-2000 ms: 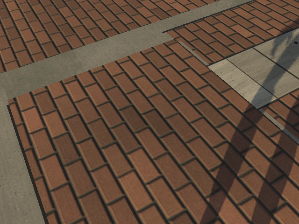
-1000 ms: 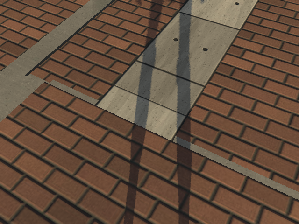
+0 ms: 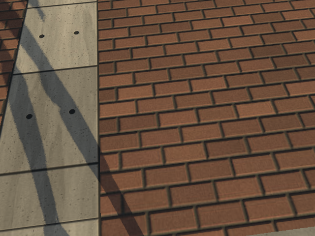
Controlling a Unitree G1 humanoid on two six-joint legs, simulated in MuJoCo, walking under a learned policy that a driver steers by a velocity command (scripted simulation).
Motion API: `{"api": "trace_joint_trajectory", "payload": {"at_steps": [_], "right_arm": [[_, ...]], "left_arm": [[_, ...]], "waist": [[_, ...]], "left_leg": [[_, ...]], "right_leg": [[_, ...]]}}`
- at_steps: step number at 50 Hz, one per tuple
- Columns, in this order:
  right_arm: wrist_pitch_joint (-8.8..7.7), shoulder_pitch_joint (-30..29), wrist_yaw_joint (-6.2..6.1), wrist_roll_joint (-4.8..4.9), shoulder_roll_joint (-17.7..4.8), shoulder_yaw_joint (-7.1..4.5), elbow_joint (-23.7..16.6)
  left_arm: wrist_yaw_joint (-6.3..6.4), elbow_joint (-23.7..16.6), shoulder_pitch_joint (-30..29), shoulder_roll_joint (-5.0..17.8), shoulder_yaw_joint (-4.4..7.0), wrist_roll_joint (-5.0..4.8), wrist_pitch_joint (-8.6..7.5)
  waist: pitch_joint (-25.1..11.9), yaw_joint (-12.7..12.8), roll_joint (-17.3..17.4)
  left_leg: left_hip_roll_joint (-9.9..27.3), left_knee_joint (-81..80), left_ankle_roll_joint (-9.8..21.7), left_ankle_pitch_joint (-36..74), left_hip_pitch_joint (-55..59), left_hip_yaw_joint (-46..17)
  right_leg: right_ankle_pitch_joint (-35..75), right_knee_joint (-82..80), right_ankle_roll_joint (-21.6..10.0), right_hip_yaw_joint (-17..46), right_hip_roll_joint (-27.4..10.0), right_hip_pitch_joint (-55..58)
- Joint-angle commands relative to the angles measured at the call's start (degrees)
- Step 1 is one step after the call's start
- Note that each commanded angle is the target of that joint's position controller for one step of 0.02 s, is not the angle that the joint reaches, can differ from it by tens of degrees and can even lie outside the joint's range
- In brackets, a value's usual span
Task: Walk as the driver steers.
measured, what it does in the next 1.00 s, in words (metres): steps on the spot, turning right: left foot, then right foot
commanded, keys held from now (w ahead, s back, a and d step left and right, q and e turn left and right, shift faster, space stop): e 0.46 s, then no key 0.50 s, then e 0.04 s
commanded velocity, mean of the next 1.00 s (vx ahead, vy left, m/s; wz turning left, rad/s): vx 0.05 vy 0.00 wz -0.41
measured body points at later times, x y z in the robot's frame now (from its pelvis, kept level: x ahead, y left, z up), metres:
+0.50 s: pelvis +0.10 +0.04 +0.01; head +0.14 +0.05 +0.46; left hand +0.34 +0.28 -0.09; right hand +0.16 -0.26 -0.08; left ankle +0.16 +0.15 -0.73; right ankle +0.03 -0.08 -0.65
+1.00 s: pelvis +0.08 +0.01 +0.00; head +0.09 +0.00 +0.45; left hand +0.33 +0.16 -0.09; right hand +0.08 -0.29 -0.12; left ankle +0.12 +0.14 -0.73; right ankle +0.04 -0.09 -0.73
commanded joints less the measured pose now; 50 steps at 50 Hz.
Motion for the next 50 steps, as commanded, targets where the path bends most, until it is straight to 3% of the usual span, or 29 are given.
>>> {"api": "trace_joint_trajectory", "payload": {"at_steps": [1,4,7,12,14,15,16,17,18,19,20,21,22,24,26,28,31,34,35,36,37,38,39,41,44,46,48,49,50], "right_arm": [[1.02,5.67,-0.84,-0.51,-5.87,-1.58,-2.19],[1.77,2.81,-1.27,-1.03,-4.3,-1.04,-3.06],[2.18,-0.81,-0.96,-0.68,-3.87,-0.75,-4.09],[1.84,-4.45,-0.27,-0.22,-4.39,-1.02,-5.69],[1.19,-2.82,0.1,-0.06,-4.6,-1.39,-5.72],[0.82,-0.78,0.24,-0.1,-4.69,-1.68,-5.17],[0.68,0.6,0.09,-0.71,-7.23,-2.38,-5.21],[1.38,-2.64,-0.39,-1.99,-12.34,-3.33,-6.46],[1.5,0.63,-0.15,-2.52,-10.26,-3.33,-5.42],[1.47,-0.02,-0.17,-2.02,-7.54,-2.57,-6.08],[1.71,-1.75,-0.3,-1.43,-5.44,-2.14,-6.42],[2.06,-3.1,-0.47,-0.68,-4.28,-1.79,-6.81],[2.4,-4.01,-0.69,-0.31,-4.25,-1.65,-6.81],[3.1,-3.08,-0.97,-0.78,-4.86,-1.87,-6.2],[3.65,-1.61,-0.98,-0.88,-5.7,-2.19,-5.35],[3.91,-1.99,-0.56,-0.47,-6.94,-2.59,-4.88],[4.05,-1.49,0.19,0.58,-8.18,-2.9,-3.64],[4.12,-2.03,0.25,1.95,-7.74,-2.41,-2.26],[3.73,0.63,0.34,1.96,-6.19,-1.82,-0.94],[3.2,1.74,0.81,-0.38,-2.43,-0.47,-1.3],[2.92,-0.16,0.47,-0.97,-1.02,-0.06,-2.95],[3.19,-2.82,-0.07,-0.83,-4.51,-0.84,-2.67],[3.37,-2.9,-0.1,-0.4,-4.74,-1.12,-2.55],[4.05,-0.49,-0.62,-0.66,-5.08,-1.63,-0.66],[4.11,1.34,-0.35,-0.17,-2.84,-1.01,0.51],[4.02,0.66,-0.23,0.18,-2.05,-0.61,0.71],[3.93,2.07,-0.07,-0.07,-1.58,-0.32,1.6],[3.85,1.56,-0.21,-0.76,-3.25,-0.55,1.37],[3.92,1.72,-0.63,-1.11,-6.6,-1.23,0.78]], "left_arm": [[0.88,-3.55,-0.25,8.93,2.78,0.66,-0.65],[2.09,-2.4,0.22,10.04,3.13,0.12,0.14],[3.11,-2.02,0.03,9.94,3.07,-0.19,1.64],[3.21,-2.13,0.1,9.04,2.73,-0.1,2.94],[3.25,-2.52,-0.77,8.33,2.43,-0.6,3.22],[3.41,-2.83,-1.73,7.64,2.18,-1.06,3.44],[3.49,-3.07,0.17,5.41,1.51,-0.89,3.48],[3.45,-3.14,6.27,3.37,1.02,-0.5,3.34],[3.48,-3.37,5.06,8.28,2.26,0.04,2.68],[3.49,-2.12,5.25,11.96,3.57,-0.28,2.74],[3.66,-0.99,4.82,11.86,3.91,-0.69,3.42],[3.9,-0.62,4.58,10.68,3.77,-0.82,4.31],[3.82,-0.79,4.21,9.22,3.38,-0.88,4.91],[3.62,-1.91,1.83,6.04,2.34,-1.26,5.15],[3.56,-3.0,-0.53,4.26,1.57,-0.97,4.9],[3.23,-3.32,-1.28,3.44,0.96,-0.49,4.65],[2.63,-2.71,-0.94,4.19,0.94,-0.34,4.62],[1.84,-0.12,3.28,3.86,1.1,-0.14,4.39],[1.86,-0.05,3.53,5.23,1.33,0.15,4.37],[2.41,-0.56,4.51,8.69,1.83,0.67,4.43],[2.2,-0.59,1.37,9.46,1.61,1.88,4.04],[1.97,-1.26,-0.64,6.96,1.06,2.34,3.02],[2.0,-0.14,-1.74,4.82,0.26,2.59,2.13],[2.15,0.9,-3.5,4.99,0.25,1.6,1.06],[2.3,2.6,-4.11,3.71,-0.22,1.24,1.07],[2.32,3.6,-4.11,3.35,-0.33,1.08,1.52],[2.37,4.79,-4.56,2.68,-0.65,0.42,1.85],[2.32,5.36,-3.06,3.47,-0.39,0.16,1.73],[2.23,5.58,-1.84,4.48,-0.08,0.5,1.53]], "waist": [[-13.01,-2.19,-3.27],[-14.07,-1.66,-4.17],[-14.77,-0.64,-5.61],[-12.84,0.62,-8.19],[-12.54,-0.53,-9.66],[-12.16,-1.93,-9.82],[-13.43,-1.21,-5.99],[-12.67,4.14,10.74],[-12.18,1.28,15.26],[-11.93,1.12,9.24],[-11.09,1.46,5.95],[-10.09,1.61,5.25],[-9.24,1.65,5.49],[-8.6,0.47,7.43],[-9.98,-0.96,8.9],[-11.31,-1.37,9.89],[-11.57,-1.92,10.96],[-10.69,0.67,9.37],[-11.02,0.51,6.73],[-13.85,-0.86,-4.71],[-11.92,-1.37,-14.02],[-9.97,0.91,-10.93],[-9.18,0.11,-11.5],[-8.49,-0.3,-11.07],[-9.57,-0.94,-9.0],[-9.69,-0.24,-8.75],[-9.42,-1.55,-7.51],[-8.93,-0.94,-6.04],[-8.43,0.36,-2.56]], "left_leg": [[0.96,-5.08,-1.34,3.11,-2.2,-1.55],[-0.8,-13.36,-2.57,8.04,-1.26,-1.74],[-2.31,-19.44,-2.87,13.87,0.49,-2.44],[-4.63,-27.86,-1.84,10.88,2.92,-3.62],[-4.79,-36.13,-0.26,11.76,6.29,-3.63],[-4.09,-44.36,1.06,18.11,10.62,-2.92],[3.29,-47.76,4.0,25.87,17.42,-7.74],[16.07,-47.82,12.18,45.39,24.21,-20.76],[22.05,-49.73,20.33,50.42,24.34,-30.29],[20.82,-48.63,20.34,48.81,23.86,-25.37],[16.81,-47.79,17.69,45.81,23.2,-19.03],[14.17,-47.77,15.77,42.69,22.91,-14.78],[12.9,-48.37,15.12,41.64,21.8,-11.8],[10.13,-50.18,14.72,38.9,21.06,-6.99],[10.72,-50.14,15.74,39.59,23.29,-5.88],[11.44,-49.87,16.12,39.79,23.1,-4.59],[12.6,-49.51,16.45,37.32,22.66,-5.04],[10.92,-46.37,13.54,31.04,18.6,-3.78],[9.27,-44.7,9.76,25.31,14.27,-2.5],[4.44,-35.24,4.34,12.13,7.73,2.53],[-0.04,-33.48,1.05,-3.51,4.24,4.08],[0.89,-27.28,-0.44,-5.11,5.27,1.62],[1.01,-25.23,-0.65,-4.43,4.4,0.6],[1.25,-22.9,-1.77,-1.98,4.15,-0.29],[0.72,-25.43,-2.51,0.34,8.84,0.59],[0.21,-31.39,-2.32,3.18,11.05,1.43],[-0.4,-44.18,-1.28,13.89,16.59,2.24],[0.18,-46.68,-0.28,21.87,19.95,0.89],[2.68,-45.59,1.21,28.7,21.96,-0.92]], "right_leg": [[34.42,-8.09,-12.29,15.91,-15.28,10.12],[33.09,-7.22,-11.24,14.86,-13.4,8.2],[24.46,-6.44,-9.31,15.97,-11.59,7.59],[15.83,-3.12,-8.06,22.83,-11.17,9.08],[15.94,-0.46,-6.68,25.91,-10.48,11.01],[13.04,1.62,-4.87,25.9,-8.79,10.3],[2.14,7.28,-2.04,23.47,-5.94,6.79],[-24.24,18.4,2.29,12.95,3.04,-3.97],[-32.69,30.81,5.43,9.33,3.34,-11.45],[-29.02,38.77,6.97,9.55,0.38,-12.27],[-25.3,41.49,8.16,8.56,-0.73,-12.59],[-22.84,42.9,9.18,7.81,-1.55,-13.31],[-20.58,42.98,9.83,6.69,-2.19,-12.92],[-17.75,37.6,10.36,3.16,-2.72,-10.98],[-18.3,30.88,10.53,2.12,-3.3,-8.78],[-18.4,23.18,9.92,1.19,-4.24,-3.63],[-16.1,13.27,8.77,-0.45,-4.32,2.15],[-3.53,-5.56,5.25,-2.88,-2.89,12.76],[1.85,-9.24,3.3,0.03,-4.67,19.23],[14.43,-9.52,0.03,12.6,-15.28,26.62],[14.79,-9.35,-8.24,18.84,-22.55,18.77],[10.1,-11.03,-10.35,18.66,-21.55,15.25],[9.65,-11.13,-9.08,17.0,-19.97,15.13],[14.48,-9.78,-7.11,13.96,-17.75,15.62],[23.15,-7.26,-6.86,10.4,-15.81,14.74],[22.75,-6.41,-7.02,10.77,-15.54,15.48],[16.62,-5.59,-5.14,10.48,-14.1,14.43],[11.47,-5.76,-3.15,11.39,-12.77,12.46],[5.48,-4.84,-1.48,11.12,-10.7,10.13]]}}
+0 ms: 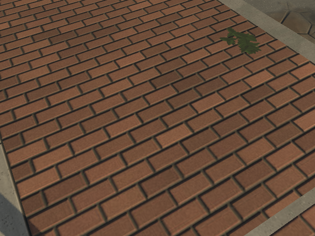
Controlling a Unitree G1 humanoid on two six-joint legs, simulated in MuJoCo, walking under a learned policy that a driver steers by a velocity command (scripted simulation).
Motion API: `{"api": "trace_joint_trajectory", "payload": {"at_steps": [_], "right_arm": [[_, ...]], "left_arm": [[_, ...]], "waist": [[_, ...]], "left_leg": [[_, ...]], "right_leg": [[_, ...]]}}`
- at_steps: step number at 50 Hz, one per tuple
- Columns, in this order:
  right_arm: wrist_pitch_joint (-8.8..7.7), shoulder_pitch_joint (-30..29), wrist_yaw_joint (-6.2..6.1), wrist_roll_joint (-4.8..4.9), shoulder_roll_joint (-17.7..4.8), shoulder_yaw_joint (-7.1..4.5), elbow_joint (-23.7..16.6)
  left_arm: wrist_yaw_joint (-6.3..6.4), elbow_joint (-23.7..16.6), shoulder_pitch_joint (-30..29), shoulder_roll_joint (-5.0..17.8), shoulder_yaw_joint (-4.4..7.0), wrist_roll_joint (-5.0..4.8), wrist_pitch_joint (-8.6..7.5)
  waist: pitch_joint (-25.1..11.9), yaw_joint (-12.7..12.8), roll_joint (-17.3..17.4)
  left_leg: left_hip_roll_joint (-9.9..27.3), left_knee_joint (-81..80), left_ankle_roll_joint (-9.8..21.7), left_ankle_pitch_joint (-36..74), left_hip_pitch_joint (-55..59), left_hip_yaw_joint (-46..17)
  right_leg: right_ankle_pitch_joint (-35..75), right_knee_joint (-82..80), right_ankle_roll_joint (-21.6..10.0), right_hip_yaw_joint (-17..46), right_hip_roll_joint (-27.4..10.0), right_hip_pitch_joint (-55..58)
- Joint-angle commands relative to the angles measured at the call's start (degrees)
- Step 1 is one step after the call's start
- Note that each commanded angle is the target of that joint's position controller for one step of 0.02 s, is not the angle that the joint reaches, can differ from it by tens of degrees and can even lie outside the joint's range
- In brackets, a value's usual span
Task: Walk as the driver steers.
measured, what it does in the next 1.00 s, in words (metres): goes down, turning right: left foot 0.04 m lower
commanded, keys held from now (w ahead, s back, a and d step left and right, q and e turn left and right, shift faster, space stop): e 0.16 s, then w+e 0.32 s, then e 0.52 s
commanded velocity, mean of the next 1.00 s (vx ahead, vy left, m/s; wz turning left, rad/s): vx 0.15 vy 0.00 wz -0.50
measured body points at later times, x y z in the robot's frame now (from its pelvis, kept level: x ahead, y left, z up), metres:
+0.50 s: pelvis +0.04 -0.06 +0.00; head +0.04 -0.10 +0.45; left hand +0.13 +0.21 -0.10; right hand +0.13 -0.36 -0.11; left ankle +0.06 +0.10 -0.66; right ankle -0.02 -0.13 -0.74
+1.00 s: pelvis +0.21 -0.09 -0.04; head +0.25 -0.11 +0.40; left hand +0.45 +0.11 -0.15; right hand +0.25 -0.40 -0.14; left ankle +0.34 -0.04 -0.78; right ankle +0.06 -0.15 -0.62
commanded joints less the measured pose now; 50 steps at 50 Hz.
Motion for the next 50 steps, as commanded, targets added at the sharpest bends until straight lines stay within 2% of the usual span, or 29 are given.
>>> {"api": "trace_joint_trajectory", "payload": {"at_steps": [1,3,6,8,9,10,11,13,16,17,18,19,20,21,22,24,27,29,33,36,40,42,43,44,45,46,47,48,50], "right_arm": [[-0.51,0.27,-0.63,0.04,-11.96,-2.93,-2.62],[-0.57,0.49,-0.83,-0.07,-8.65,-2.71,-2.65],[-0.92,1.95,-1.75,-0.26,-8.26,-3.16,-2.87],[-0.88,2.87,-2.35,-0.24,-9.75,-3.78,-2.83],[-0.95,1.64,-2.81,-0.03,-9.9,-3.9,-3.54],[-1.19,2.19,-3.19,0.13,-10.05,-3.94,-4.06],[-1.61,2.36,-3.37,0.35,-10.77,-4.09,-4.15],[-2.39,-1.14,-3.04,1.59,-12.39,-4.67,-4.61],[-1.87,-5.55,-1.42,1.92,-11.73,-4.63,-5.17],[-1.81,-4.97,-1.13,1.45,-9.53,-4.12,-4.93],[-1.96,-4.13,-0.68,0.86,-6.39,-3.22,-4.91],[-2.45,-5.91,-0.04,-0.23,-1.96,-1.79,-7.23],[-4.16,-8.87,0.21,2.02,-3.81,-2.01,-11.22],[-5.69,-10.66,0.59,3.95,-7.12,-2.83,-11.47],[-6.75,-9.0,0.81,3.44,-8.46,-3.26,-10.51],[-7.6,-7.21,0.66,0.42,-8.26,-3.67,-8.12],[-7.16,-9.38,1.23,-0.08,-5.99,-3.48,-8.16],[-6.78,-10.81,1.61,0.1,-4.42,-3.26,-8.89],[-5.76,-17.58,2.7,0.59,-1.69,-2.42,-11.7],[-5.69,-18.99,3.47,0.65,-2.58,-2.6,-12.76],[-6.46,-14.32,2.87,0.42,-5.35,-3.59,-11.81],[-7.54,-6.22,1.91,-0.63,-6.04,-4.0,-9.79],[-7.73,1.21,1.72,-1.7,-7.93,-4.33,-8.77],[-7.19,3.57,1.94,-2.11,-7.31,-3.44,-8.8],[-6.01,2.75,2.27,-0.74,-8.01,-3.56,-8.95],[-4.89,-2.32,1.9,0.05,-6.67,-3.5,-10.69],[-3.66,-6.38,1.18,0.32,-3.89,-2.4,-11.83],[-2.7,-8.46,0.51,-0.23,-2.69,-1.52,-12.4],[-1.99,-8.62,-0.21,-1.44,-5.04,-1.77,-11.02]], "left_arm": [[0.19,-2.67,1.26,10.41,3.14,-0.44,-0.75],[0.75,-3.34,-3.05,11.45,3.68,-0.83,-0.3],[1.31,-4.07,-2.54,10.18,4.14,-1.0,0.82],[1.09,-4.42,-1.23,9.16,4.42,-0.99,1.09],[0.75,-4.22,0.25,8.63,4.53,-0.96,1.15],[0.17,-5.11,-1.23,9.6,4.85,-1.17,0.98],[-0.47,-6.18,-2.68,9.75,5.0,-1.67,0.86],[-1.5,-6.0,-2.33,8.6,4.61,-1.97,0.73],[-2.39,-0.79,8.12,8.15,5.18,-1.84,0.24],[-2.37,2.06,13.34,8.59,5.75,-1.86,0.08],[-2.15,4.3,19.16,10.45,6.82,-2.16,-0.23],[-1.42,3.56,23.45,16.94,7.97,-1.63,-1.25],[-2.43,0.04,20.31,18.3,6.94,-0.82,-3.48],[-2.59,-0.53,17.42,15.53,5.99,-0.81,-4.99],[-2.24,-0.61,15.38,13.0,5.07,-1.24,-5.76],[-1.16,-1.21,12.48,12.37,4.59,-1.12,-5.65],[0.61,-0.98,15.13,11.87,4.36,-0.61,-5.19],[1.69,-0.38,17.05,11.85,4.52,-0.89,-4.52],[3.28,0.69,19.24,11.67,5.05,-1.65,-2.63],[4.08,0.41,18.53,11.65,5.64,-1.93,-1.57],[4.18,-2.34,13.69,10.98,5.99,-1.76,-1.29],[2.97,-3.46,12.21,9.29,5.49,-1.95,-1.66],[2.4,-5.32,11.99,6.92,4.57,-0.46,-1.92],[2.14,-3.69,23.27,3.77,3.47,-0.5,-1.75],[1.86,-3.35,28.59,9.31,3.95,-1.76,-1.17],[2.08,-3.66,24.22,13.07,4.82,-2.06,-0.34],[2.61,-4.36,18.63,14.44,5.35,-1.97,0.63],[3.24,-5.39,14.73,14.53,5.5,-1.81,1.77],[3.28,-7.92,12.43,10.92,4.39,-1.13,2.7]], "waist": [[-2.96,2.45,2.04],[-1.46,-0.05,1.4],[-1.62,-0.57,3.27],[-2.02,-0.38,7.91],[-3.46,-0.22,11.24],[-2.59,-1.54,10.56],[-0.75,-1.52,7.77],[1.39,0.09,6.21],[-0.8,4.93,5.01],[-1.84,6.34,2.47],[-2.1,8.23,-5.6],[-0.5,8.59,-21.93],[-1.81,6.81,-19.13],[2.27,5.62,-11.85],[4.04,3.91,-9.05],[3.33,2.36,-6.72],[0.74,2.35,-6.37],[-1.15,2.04,-5.61],[-0.38,3.92,-8.11],[-0.62,3.97,-7.41],[-2.07,2.42,-7.31],[-7.94,-0.41,-5.48],[-15.75,-2.49,2.23],[-23.06,1.65,14.04],[-26.42,3.73,12.85],[-20.77,3.61,7.68],[-14.07,3.17,2.43],[-9.45,2.88,0.63],[-4.65,3.66,3.14]], "left_leg": [[2.68,-3.7,3.55,13.2,4.21,-1.0],[2.4,-5.49,4.83,3.93,1.26,-1.26],[5.03,-6.61,6.12,2.17,2.27,-2.88],[11.77,-9.98,10.29,4.06,3.97,-8.45],[16.69,-12.33,13.54,0.57,4.73,-12.52],[21.15,-15.43,16.52,-5.51,4.68,-16.74],[22.76,-18.03,16.93,-12.66,4.55,-18.43],[19.69,-19.5,13.0,-14.62,3.45,-12.83],[11.74,-14.15,8.97,-13.56,-6.53,1.33],[9.45,-7.71,8.0,-15.03,-9.93,5.07],[6.04,6.72,6.12,-13.86,-14.8,9.61],[0.95,32.34,2.21,-19.59,-28.99,9.56],[-4.29,39.07,2.92,-19.17,-39.67,-1.4],[-0.84,40.24,4.48,-14.84,-41.89,-4.45],[1.08,37.61,5.43,-8.63,-41.18,-4.6],[2.77,30.03,4.63,0.25,-35.1,-4.24],[-0.63,22.26,2.12,8.69,-29.39,-1.53],[-2.9,16.92,1.15,14.43,-25.94,-1.04],[-5.8,3.78,0.68,22.44,-20.8,-1.87],[-5.98,-1.12,0.99,23.93,-18.71,-4.17],[-5.07,-5.08,1.83,18.47,-13.07,-6.33],[-4.15,-11.9,3.43,31.16,0.98,-3.74],[3.93,-2.74,7.28,54.32,20.08,-10.53],[18.17,1.95,16.39,78.81,35.04,-27.09],[23.16,0.33,20.86,67.35,33.33,-34.67],[21.17,-2.64,21.74,47.76,26.38,-31.42],[18.11,-6.11,20.37,33.15,17.03,-26.2],[15.76,-9.18,19.43,26.21,7.38,-22.47],[11.49,-12.93,17.91,22.04,-4.12,-16.02]], "right_leg": [[8.42,-5.33,-3.62,8.21,-6.29,-1.84],[5.31,-1.85,-2.7,6.76,-4.34,-3.02],[6.23,3.15,-2.8,6.41,-2.91,-7.76],[2.55,10.69,-1.32,2.49,-1.08,-11.46],[-9.75,17.39,-0.77,-0.08,-1.11,-13.24],[-16.28,25.2,-0.48,-0.15,-3.65,-17.07],[-18.29,27.92,-0.64,1.51,-6.62,-20.44],[-16.45,21.96,-1.12,0.49,-8.56,-18.45],[-4.64,9.09,-1.54,-8.56,-3.51,2.46],[-3.28,6.68,-1.64,-11.0,-0.56,9.24],[-6.15,1.73,-3.58,-7.44,-0.12,15.83],[-11.72,-8.28,-10.06,20.24,-14.33,19.55],[-26.86,-20.57,-20.05,46.61,-23.28,17.33],[-29.98,-22.63,-19.68,46.1,-25.15,15.08],[-25.48,-20.92,-17.1,39.91,-23.19,14.26],[-10.41,-18.93,-12.72,27.78,-17.62,12.16],[22.7,-16.01,-10.34,17.03,-13.51,12.6],[34.15,-12.52,-8.68,12.26,-11.14,11.31],[29.44,-8.74,-5.1,12.24,-8.73,6.77],[24.69,-4.86,-4.76,16.44,-9.23,7.04],[24.07,5.07,-4.97,22.28,-8.49,7.81],[24.58,18.83,-1.85,18.45,-1.82,6.43],[6.12,32.51,1.19,13.99,2.33,-7.09],[-36.78,51.87,4.07,13.64,9.15,-20.15],[-32.45,62.0,6.25,13.97,4.7,-22.92],[-26.21,66.03,7.64,10.4,1.75,-25.75],[-20.46,65.25,8.29,6.98,-0.41,-27.05],[-17.0,64.2,8.59,6.05,-1.6,-25.26],[-14.36,58.79,7.84,3.68,-2.76,-20.43]]}}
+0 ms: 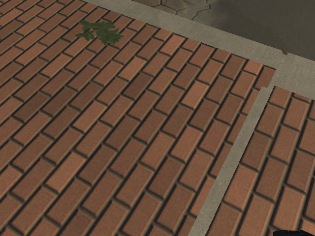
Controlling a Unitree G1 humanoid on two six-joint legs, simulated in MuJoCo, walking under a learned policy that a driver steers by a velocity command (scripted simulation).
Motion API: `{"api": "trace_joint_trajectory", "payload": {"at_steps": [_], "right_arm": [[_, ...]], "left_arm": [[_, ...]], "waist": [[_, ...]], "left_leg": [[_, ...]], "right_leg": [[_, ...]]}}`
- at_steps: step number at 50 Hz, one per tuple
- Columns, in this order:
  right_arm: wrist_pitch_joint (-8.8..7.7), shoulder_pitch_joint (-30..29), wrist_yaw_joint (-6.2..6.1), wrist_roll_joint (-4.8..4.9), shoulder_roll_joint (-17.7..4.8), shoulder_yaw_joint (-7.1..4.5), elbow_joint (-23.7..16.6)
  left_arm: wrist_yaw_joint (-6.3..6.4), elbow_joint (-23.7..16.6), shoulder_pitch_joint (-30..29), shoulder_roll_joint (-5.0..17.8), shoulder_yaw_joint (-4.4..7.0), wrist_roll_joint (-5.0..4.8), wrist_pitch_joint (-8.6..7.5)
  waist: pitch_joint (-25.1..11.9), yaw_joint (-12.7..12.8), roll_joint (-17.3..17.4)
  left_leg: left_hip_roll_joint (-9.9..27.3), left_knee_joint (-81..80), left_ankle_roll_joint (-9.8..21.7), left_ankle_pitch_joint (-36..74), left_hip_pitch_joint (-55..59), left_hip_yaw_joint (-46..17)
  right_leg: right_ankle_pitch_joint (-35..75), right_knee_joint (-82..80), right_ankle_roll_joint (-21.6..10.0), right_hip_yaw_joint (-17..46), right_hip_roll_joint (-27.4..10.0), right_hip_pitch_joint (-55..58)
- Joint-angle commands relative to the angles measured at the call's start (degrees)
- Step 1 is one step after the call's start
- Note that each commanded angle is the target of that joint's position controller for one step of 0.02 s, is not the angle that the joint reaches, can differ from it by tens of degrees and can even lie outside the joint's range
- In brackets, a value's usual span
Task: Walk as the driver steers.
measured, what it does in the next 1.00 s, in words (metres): walks ahead, turning right: right foot 0.04 m higher, then left foot 0.04 m lower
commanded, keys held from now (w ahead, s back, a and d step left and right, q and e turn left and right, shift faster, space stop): e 0.36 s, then w+e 0.26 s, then e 0.38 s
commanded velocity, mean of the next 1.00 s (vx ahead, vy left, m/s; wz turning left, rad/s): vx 0.12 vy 0.00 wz -0.60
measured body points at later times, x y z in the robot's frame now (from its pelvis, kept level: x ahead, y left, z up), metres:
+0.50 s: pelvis +0.02 -0.05 +0.04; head +0.03 -0.09 +0.49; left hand +0.21 +0.19 -0.03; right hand +0.09 -0.36 -0.07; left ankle +0.07 +0.10 -0.62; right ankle +0.01 -0.14 -0.69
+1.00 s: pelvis +0.12 -0.03 +0.01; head +0.16 -0.03 +0.46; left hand +0.37 +0.13 -0.10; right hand +0.09 -0.32 -0.09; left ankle +0.17 +0.06 -0.73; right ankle +0.04 -0.15 -0.58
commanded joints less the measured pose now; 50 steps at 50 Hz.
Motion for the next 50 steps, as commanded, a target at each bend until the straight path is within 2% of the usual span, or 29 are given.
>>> {"api": "trace_joint_trajectory", "payload": {"at_steps": [1,4,6,9,12,14,15,16,17,18,19,20,21,24,28,31,33,36,38,39,40,41,42,43,44,45,46,48,50], "right_arm": [[0.55,-1.12,-1.31,-0.78,-8.19,-1.52,-3.57],[0.76,2.38,-1.99,-0.34,-9.46,-1.95,-1.85],[1.3,2.61,-2.26,-0.04,-10.3,-2.24,-1.53],[2.23,1.95,-2.07,0.38,-11.73,-2.72,-1.29],[2.6,2.8,-1.33,1.35,-12.43,-3.18,-0.77],[2.86,4.0,-1.18,2.08,-11.31,-2.96,-0.21],[2.9,7.53,-1.2,2.21,-9.07,-2.47,0.87],[2.51,6.99,-1.05,0.41,-4.74,-1.2,-3.08],[1.7,-3.72,-1.1,0.41,-9.72,-2.82,-5.06],[1.56,-2.76,-1.01,1.59,-9.93,-3.24,-5.19],[1.71,0.63,-1.13,1.57,-9.36,-3.21,-4.09],[1.73,2.33,-1.35,1.03,-10.12,-3.57,-3.02],[1.67,2.77,-1.24,0.64,-10.34,-3.86,-2.51],[0.33,2.22,-0.12,1.56,-9.03,-3.73,-3.12],[-1.72,-2.7,0.58,1.67,-6.94,-2.84,-3.92],[-2.5,-3.56,1.41,2.23,-6.08,-2.36,-3.87],[-2.6,-3.96,1.69,2.18,-5.72,-2.19,-4.14],[-2.43,-1.64,1.88,2.38,-6.6,-2.68,-3.97],[-2.26,2.65,1.76,1.85,-5.89,-3.0,-3.03],[-1.98,4.9,1.45,1.0,-6.53,-3.37,-2.34],[-1.52,9.19,0.92,0.2,-8.71,-3.71,-2.15],[-1.13,13.08,0.61,0.08,-10.49,-3.42,-2.78],[-1.11,11.62,0.85,0.5,-15.85,-5.13,-1.28],[-1.17,8.0,0.6,0.75,-10.73,-4.07,-2.7],[-0.7,4.92,-0.06,0.33,-6.75,-2.7,-3.88],[-0.37,2.37,-0.42,0.08,-5.66,-1.85,-5.06],[-0.2,1.49,-0.85,0.0,-6.55,-1.89,-4.72],[-0.06,4.5,-1.66,-0.09,-7.48,-2.22,-3.31],[0.5,7.45,-2.37,0.33,-7.86,-2.42,-2.22]], "left_arm": [[0.55,-5.4,4.05,4.2,1.05,0.62,0.75],[0.82,-7.63,0.86,2.67,-0.08,1.28,0.0],[0.7,-8.57,-0.63,2.52,-0.57,1.45,-0.07],[-0.06,-9.87,-2.93,2.05,-1.32,1.29,-0.19],[-1.0,-9.95,-2.06,3.24,-1.05,0.99,-0.19],[-1.49,-8.35,2.15,4.09,-0.17,0.85,-0.12],[-1.57,-7.9,4.36,6.35,0.93,0.58,0.06],[-0.82,-9.19,5.63,16.69,3.77,1.19,0.24],[-1.55,-10.3,6.01,14.97,3.11,3.7,-1.5],[-2.0,-10.1,3.75,12.72,2.2,4.25,-2.98],[-2.2,-9.97,0.8,10.96,2.05,2.66,-3.7],[-2.19,-9.85,-1.0,9.33,1.78,0.94,-3.67],[-2.04,-9.63,-2.1,8.43,1.3,0.73,-3.63],[-1.5,-9.21,-0.49,6.61,0.69,1.37,-4.11],[-0.73,-6.79,4.46,7.98,1.72,0.57,-4.68],[-0.53,-6.13,4.81,9.04,2.39,0.04,-4.46],[-0.47,-6.01,4.36,8.77,2.55,0.08,-3.94],[0.05,-6.3,3.5,7.81,2.57,0.42,-2.63],[0.45,-7.01,1.07,6.19,2.0,0.12,-1.77],[0.42,-6.83,2.15,3.46,1.16,0.33,-1.67],[0.03,-6.22,5.98,-1.0,-0.06,1.28,-1.58],[-0.4,-5.84,12.22,-1.96,-0.39,2.21,-1.88],[-0.43,-8.79,13.4,4.29,0.99,-0.29,-3.15],[0.39,-7.16,8.36,7.44,1.95,-0.53,-2.82],[0.88,-7.12,3.77,8.68,2.51,-0.05,-1.87],[1.14,-7.06,2.51,7.95,2.57,0.09,-0.78],[1.04,-8.08,1.64,6.73,2.3,0.43,-0.3],[0.67,-9.26,0.55,3.47,1.39,0.63,-0.47],[0.33,-10.45,-2.03,1.25,0.38,0.69,-0.93]], "waist": [[-7.45,0.2,6.92],[-11.37,-1.44,6.88],[-12.81,-1.83,6.38],[-11.57,-2.31,8.17],[-10.02,-2.32,10.98],[-9.89,-0.3,9.97],[-8.83,-0.03,6.2],[-8.92,-1.21,-18.46],[-9.85,4.47,-13.85],[-8.75,2.25,-10.41],[-8.1,-0.29,-8.65],[-7.53,-1.21,-6.5],[-6.87,-2.08,-6.61],[-6.2,-2.57,-7.27],[-5.43,-0.13,-7.07],[-5.17,0.32,-7.32],[-4.41,0.41,-6.64],[-5.74,-0.57,-7.07],[-7.01,-3.71,-6.14],[-9.08,-3.83,-2.75],[-13.07,-3.76,7.9],[-13.4,-1.11,13.21],[-14.48,1.75,19.02],[-10.39,-0.56,12.28],[-7.48,-1.77,7.56],[-5.33,-1.31,7.09],[-3.61,-0.76,7.93],[-4.95,-1.35,8.95],[-6.81,-2.79,8.46]], "left_leg": [[16.53,-10.65,12.96,14.21,5.76,-12.45],[19.67,-10.08,15.16,23.9,13.12,-10.7],[20.79,-10.26,15.19,22.07,15.03,-9.02],[19.64,-11.98,13.63,13.65,11.66,-4.38],[19.08,-11.73,12.18,6.88,9.15,-1.42],[18.34,-7.55,9.0,2.48,6.93,0.73],[16.43,-2.23,4.51,-4.56,1.86,3.14],[5.81,18.21,-3.87,-23.38,-16.03,11.03],[0.85,34.03,-4.9,-33.09,-21.27,-1.32],[1.98,40.48,-4.26,-29.32,-21.03,-3.91],[3.4,39.46,-3.71,-22.52,-21.05,-3.96],[4.62,37.55,-3.89,-16.68,-20.92,-3.4],[4.54,38.32,-4.51,-12.2,-18.2,-2.36],[3.52,34.59,-4.96,-5.74,-16.08,-1.67],[2.11,17.45,-5.46,-3.53,-14.07,-2.55],[1.32,9.53,-5.5,-4.06,-8.91,-3.29],[0.64,5.85,-5.14,-4.85,-5.26,-4.0],[0.77,1.94,-4.25,-4.74,0.67,-5.59],[1.4,-7.63,-2.79,3.42,8.8,-3.69],[4.06,-8.32,-2.15,9.05,16.46,-3.28],[15.22,-4.34,0.84,15.54,28.8,-12.82],[24.96,2.4,5.9,40.22,32.66,-21.8],[32.43,-3.32,15.07,27.14,30.69,-33.66],[27.87,-5.2,14.3,14.78,27.06,-28.17],[23.32,-6.21,11.23,8.6,21.23,-20.61],[20.18,-7.52,9.93,9.18,15.0,-15.83],[18.83,-8.4,9.94,12.37,11.21,-13.09],[17.04,-9.04,9.83,18.63,12.23,-7.26],[18.21,-8.73,10.97,24.77,17.96,-5.55]], "right_leg": [[4.0,-1.77,0.39,-2.62,-4.24,-3.26],[4.18,-6.83,-0.07,-3.34,-6.05,-6.82],[6.08,-10.52,-0.43,-3.79,-7.56,-7.12],[7.24,-19.6,-1.89,-6.5,-8.31,-1.8],[6.71,-30.87,-4.18,-10.13,-6.67,5.44],[13.0,-43.87,-6.67,-12.38,-3.92,13.19],[17.59,-51.75,-9.43,-7.47,-4.53,19.24],[28.81,-62.12,-20.59,23.49,-22.92,26.36],[31.81,-64.97,-29.02,33.61,-27.27,19.71],[30.58,-65.1,-26.74,27.02,-24.96,18.01],[19.77,-65.36,-22.25,22.28,-20.63,17.43],[9.56,-66.6,-19.1,19.58,-18.28,17.51],[4.7,-67.3,-18.13,17.95,-16.32,14.59],[1.93,-70.95,-18.06,16.94,-14.19,15.37],[8.6,-70.64,-18.32,15.72,-13.24,20.95],[7.49,-68.85,-18.81,16.8,-12.74,18.0],[8.55,-65.72,-18.82,17.99,-11.56,14.59],[10.94,-58.81,-17.9,21.56,-9.94,11.5],[15.45,-50.33,-14.85,20.0,-6.61,8.55],[10.44,-42.03,-11.73,15.99,-3.21,3.97],[-6.56,-23.35,-7.75,7.61,2.03,-7.53],[-16.46,-8.06,-5.01,5.33,4.69,-17.73],[-8.44,1.15,-2.69,1.35,0.85,-23.15],[-2.18,5.6,-1.54,0.45,-3.07,-26.01],[2.79,5.78,-1.26,0.45,-3.65,-25.0],[5.53,6.01,-0.61,0.47,-4.1,-21.45],[7.86,5.31,-0.11,0.27,-4.11,-19.36],[10.11,1.87,0.2,-1.82,-4.59,-18.05],[10.01,-3.87,0.85,-2.69,-5.48,-20.28]]}}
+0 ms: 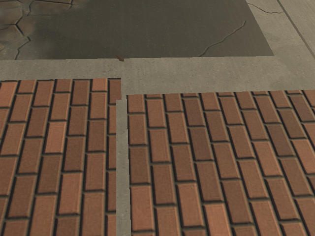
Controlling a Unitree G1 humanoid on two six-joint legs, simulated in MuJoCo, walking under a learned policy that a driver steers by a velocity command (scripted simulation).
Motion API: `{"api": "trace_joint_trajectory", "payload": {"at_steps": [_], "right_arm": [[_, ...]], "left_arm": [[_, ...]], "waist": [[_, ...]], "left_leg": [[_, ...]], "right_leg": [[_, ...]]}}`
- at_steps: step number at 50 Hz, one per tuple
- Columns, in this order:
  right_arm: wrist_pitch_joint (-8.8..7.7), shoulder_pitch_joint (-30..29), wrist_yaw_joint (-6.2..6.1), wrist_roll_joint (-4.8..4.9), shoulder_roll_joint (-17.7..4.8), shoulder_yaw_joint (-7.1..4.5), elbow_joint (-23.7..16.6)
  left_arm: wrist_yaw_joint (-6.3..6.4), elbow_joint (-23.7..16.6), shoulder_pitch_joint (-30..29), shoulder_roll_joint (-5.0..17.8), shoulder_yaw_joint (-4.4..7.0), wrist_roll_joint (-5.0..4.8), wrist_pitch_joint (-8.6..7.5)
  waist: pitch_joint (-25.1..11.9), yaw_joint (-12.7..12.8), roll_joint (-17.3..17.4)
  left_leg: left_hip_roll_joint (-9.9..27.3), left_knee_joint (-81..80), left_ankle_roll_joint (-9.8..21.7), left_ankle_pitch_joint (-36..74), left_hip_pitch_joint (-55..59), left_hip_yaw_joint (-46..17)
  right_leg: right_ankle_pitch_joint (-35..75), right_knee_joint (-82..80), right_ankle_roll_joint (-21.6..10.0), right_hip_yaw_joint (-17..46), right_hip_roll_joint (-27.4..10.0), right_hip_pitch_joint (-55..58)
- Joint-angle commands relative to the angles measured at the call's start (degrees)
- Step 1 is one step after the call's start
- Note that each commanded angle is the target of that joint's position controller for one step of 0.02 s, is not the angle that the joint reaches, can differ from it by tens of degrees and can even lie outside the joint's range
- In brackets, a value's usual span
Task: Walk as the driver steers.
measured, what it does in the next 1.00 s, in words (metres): climbs, turning right: right foot 0.04 m higher, then left foot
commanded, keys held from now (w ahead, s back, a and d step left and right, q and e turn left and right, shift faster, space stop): e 0.86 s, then w+e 0.12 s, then w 0.02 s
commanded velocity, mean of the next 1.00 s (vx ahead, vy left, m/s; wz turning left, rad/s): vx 0.04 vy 0.00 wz -0.60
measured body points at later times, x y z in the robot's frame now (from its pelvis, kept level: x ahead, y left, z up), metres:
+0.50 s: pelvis +0.05 -0.05 +0.03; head +0.09 -0.09 +0.48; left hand +0.29 +0.17 -0.04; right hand +0.13 -0.36 -0.08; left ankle +0.09 +0.11 -0.63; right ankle +0.07 -0.16 -0.70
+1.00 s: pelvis +0.06 -0.03 +0.04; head +0.09 -0.04 +0.49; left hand +0.35 +0.10 -0.06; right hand +0.02 -0.33 -0.05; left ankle +0.13 +0.06 -0.70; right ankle -0.02 -0.15 -0.63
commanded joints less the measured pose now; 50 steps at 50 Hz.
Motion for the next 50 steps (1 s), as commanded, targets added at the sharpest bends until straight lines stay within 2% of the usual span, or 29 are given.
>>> {"api": "trace_joint_trajectory", "payload": {"at_steps": [1,5,8,11,12,13,14,15,16,17,18,19,21,24,27,30,32,33,34,35,36,37,38,39,40,41,43,46,50], "right_arm": [[0.01,0.29,-1.5,0.39,-10.75,-2.87,-3.26],[1.4,0.19,-1.59,0.87,-13.14,-3.57,-2.82],[2.01,-0.37,-1.01,1.54,-14.53,-4.03,-2.55],[1.77,0.07,-0.59,2.63,-15.44,-4.32,-1.82],[1.51,0.28,-0.63,2.98,-14.83,-4.11,-1.49],[0.63,2.83,-0.49,2.53,-12.82,-3.55,-0.94],[-0.29,1.51,-0.13,-1.17,-7.19,-1.3,-6.35],[-0.9,-3.22,0.37,-0.47,-11.42,-2.46,-5.37],[-0.52,-4.78,0.58,1.67,-12.74,-2.9,-5.97],[-0.05,-4.58,0.17,1.63,-12.16,-2.76,-5.65],[0.53,-4.29,-0.67,0.76,-12.07,-2.89,-5.05],[1.27,-2.83,-1.06,0.45,-12.2,-3.16,-4.44],[1.79,-0.33,-0.96,0.69,-10.82,-2.95,-3.67],[1.88,-2.32,-1.3,0.96,-8.7,-2.24,-4.72],[1.72,-5.24,-1.16,1.01,-7.28,-1.66,-6.02],[1.25,-6.41,-0.29,1.43,-7.81,-1.85,-6.85],[0.65,-4.76,0.42,1.71,-8.37,-2.3,-6.59],[0.31,-1.17,0.63,1.69,-7.64,-2.37,-5.89],[0.14,1.55,0.64,1.09,-9.39,-3.07,-4.98],[0.27,2.59,0.56,-0.93,-16.21,-4.72,-4.15],[-0.37,-0.74,0.43,-2.07,-14.61,-4.51,-6.52],[-0.75,-4.98,-0.24,-2.03,-11.08,-3.19,-8.54],[-0.68,-8.28,-0.74,-1.15,-8.75,-2.46,-9.71],[-0.64,-9.32,-1.07,0.17,-7.84,-2.19,-9.87],[-0.48,-8.46,-1.46,0.65,-7.26,-1.78,-9.71],[-0.19,-7.49,-1.72,0.55,-7.12,-1.58,-9.57],[0.42,-4.52,-2.16,0.16,-7.39,-1.65,-9.05],[0.73,1.98,-2.55,0.79,-10.66,-3.12,-7.41],[-0.32,1.79,-1.63,1.71,-13.73,-4.37,-6.53]], "left_arm": [[-0.37,-7.32,-5.33,1.43,-0.15,0.38,-1.3],[-1.81,-8.88,-9.56,-0.78,-1.52,0.47,-1.7],[-2.93,-9.22,-10.99,-0.47,-1.5,-0.02,-1.82],[-3.93,-8.69,-9.18,1.29,-0.38,-0.31,-1.78],[-4.04,-7.46,-5.35,2.87,0.71,-0.4,-1.8],[-3.61,-6.4,-0.19,6.85,2.39,-0.55,-1.87],[-2.4,-8.18,0.8,17.36,4.58,0.33,-1.9],[-2.86,-8.53,2.76,13.66,3.53,2.34,-2.87],[-3.56,-8.2,0.28,10.9,2.4,2.5,-3.87],[-3.82,-7.28,-2.16,9.41,2.13,1.05,-4.06],[-3.59,-7.3,-5.64,8.58,2.02,-0.27,-3.69],[-3.42,-7.46,-8.71,8.69,1.96,-0.41,-3.51],[-3.02,-7.64,-11.03,8.04,1.89,0.3,-3.25],[-2.13,-6.32,-8.82,7.44,2.01,0.16,-2.98],[-1.28,-6.04,-8.76,8.21,2.45,0.23,-2.16],[-0.89,-5.35,-7.44,8.87,2.87,0.34,-1.23],[-0.82,-5.26,-7.66,8.63,2.81,0.2,-1.16],[-0.69,-5.42,-9.19,8.31,2.51,-0.36,-0.95],[-0.55,-4.98,-8.08,6.52,2.12,-0.49,-0.97],[-0.77,-7.1,-8.66,4.96,1.94,-1.21,-1.21],[-0.86,-6.08,-7.75,8.36,2.92,-0.43,-1.94],[-1.09,-4.47,-6.48,11.66,4.29,-0.43,-1.97],[-1.05,-2.67,-4.92,11.1,4.35,-0.49,-1.33],[-0.84,-1.89,-3.91,9.45,4.0,-0.11,-0.7],[-0.9,-1.61,-3.51,7.99,3.58,-0.03,-0.37],[-1.11,-1.79,-3.64,6.92,3.21,-0.36,-0.22],[-1.33,-3.11,-6.53,5.51,2.44,-0.97,-0.26],[-2.23,-5.17,-10.36,4.39,1.46,-0.66,-0.76],[-4.07,-5.71,-11.17,3.39,0.59,-0.14,-1.87]], "waist": [[-4.09,-2.13,10.05],[-4.73,-3.17,10.51],[-3.83,-2.96,11.72],[-4.8,-1.27,12.98],[-6.63,1.14,12.19],[-9.66,3.36,7.48],[-13.6,1.29,-15.34],[-21.87,5.62,-11.02],[-17.51,4.56,-7.16],[-11.78,2.57,-4.02],[-7.79,0.7,-2.25],[-6.56,-1.48,-3.45],[-7.5,-3.2,-4.13],[-8.07,-2.14,-4.35],[-7.18,-1.18,-5.77],[-6.38,0.27,-7.23],[-6.26,-0.22,-7.83],[-6.42,-2.88,-8.18],[-7.4,-3.38,-5.46],[-5.88,-1.5,14.44],[-4.6,-2.06,19.71],[-3.72,-0.1,13.5],[-2.84,1.39,9.47],[-2.01,1.46,8.09],[-1.77,0.92,7.73],[-1.66,0.51,8.27],[-1.79,-1.55,10.01],[-3.41,-5.03,12.11],[-2.2,-4.64,12.52]], "left_leg": [[16.32,-7.65,11.54,35.23,12.2,-8.65],[17.71,-8.25,11.64,36.91,13.39,-4.47],[17.62,-7.75,10.32,37.89,11.04,-1.0],[17.73,-2.5,7.96,43.16,11.81,1.28],[15.73,4.07,5.59,46.55,10.28,4.01],[11.97,15.12,1.3,41.28,2.07,7.03],[2.72,36.84,-5.32,-10.82,-22.69,7.68],[-1.39,48.72,-5.74,-24.36,-24.6,-6.29],[0.0,51.89,-5.22,-21.17,-26.13,-7.84],[1.42,48.08,-4.47,-17.14,-26.81,-6.62],[2.58,44.17,-5.05,-13.0,-26.01,-5.96],[2.48,42.74,-5.98,-9.66,-21.13,-5.15],[0.53,42.67,-7.21,-5.78,-15.94,-3.8],[-0.7,34.09,-8.04,-4.83,-16.5,-4.58],[-1.61,23.42,-7.8,-5.72,-14.69,-5.19],[-2.91,15.11,-6.79,-7.04,-10.29,-6.23],[-3.63,9.7,-5.44,-6.02,-6.8,-5.81],[-3.43,0.95,-3.72,-1.16,-1.22,-4.73],[0.59,-2.52,-1.98,3.5,6.47,-6.91],[12.99,-6.84,6.04,1.31,9.13,-22.32],[22.62,-11.75,12.97,2.91,6.71,-35.3],[21.95,-11.01,12.92,4.69,4.05,-31.07],[17.94,-9.85,10.39,5.67,2.22,-24.2],[15.59,-8.72,8.78,7.5,3.44,-20.06],[14.23,-8.09,8.38,10.73,4.03,-16.66],[12.62,-7.97,8.33,12.84,4.12,-13.06],[12.17,-7.79,9.43,14.99,8.33,-9.84],[15.49,-11.65,10.57,-0.63,14.82,-12.04],[17.15,-15.11,9.87,-8.12,8.96,-9.52]], "right_leg": [[1.49,-5.81,1.2,-0.06,-2.67,-8.02],[2.82,-17.15,0.56,-3.59,-4.64,-3.41],[2.08,-26.24,-1.68,-6.76,-4.01,4.17],[3.72,-39.06,-5.12,-9.86,-0.85,13.91],[9.36,-47.53,-7.04,-10.52,1.58,22.37],[21.67,-54.48,-10.28,-4.43,0.58,36.19],[49.01,-57.11,-22.7,27.06,-20.13,51.34],[53.28,-57.91,-30.44,34.7,-25.03,47.57],[47.83,-58.2,-28.96,27.8,-23.28,43.07],[39.76,-59.28,-23.97,21.45,-18.25,38.37],[34.59,-60.3,-19.83,17.12,-14.22,34.37],[34.73,-60.82,-18.34,13.38,-11.27,28.44],[36.15,-61.25,-18.04,10.69,-8.84,24.62],[31.49,-61.65,-18.43,12.53,-8.23,27.43],[18.05,-62.62,-18.24,15.9,-7.77,26.58],[8.2,-62.67,-18.44,21.44,-8.13,24.7],[10.57,-60.57,-18.11,24.06,-7.67,23.86],[12.26,-59.45,-16.18,24.37,-6.63,22.16],[8.35,-54.41,-13.26,21.93,-3.64,17.27],[-3.01,-44.39,-8.45,9.69,4.77,5.69],[-9.98,-27.6,-5.69,7.59,5.76,3.13],[-6.3,-17.76,-4.58,8.49,3.29,4.3],[-3.36,-14.09,-3.48,7.0,3.08,5.59],[-0.27,-10.55,-2.37,6.3,2.81,4.07],[1.38,-7.37,-1.51,5.61,2.69,3.51],[2.59,-6.61,-0.77,3.84,2.58,3.77],[3.82,-11.67,0.69,1.44,1.49,2.05],[3.4,-21.52,1.22,-1.08,-1.82,0.23],[0.64,-33.99,-1.93,-4.16,-4.0,10.17]]}}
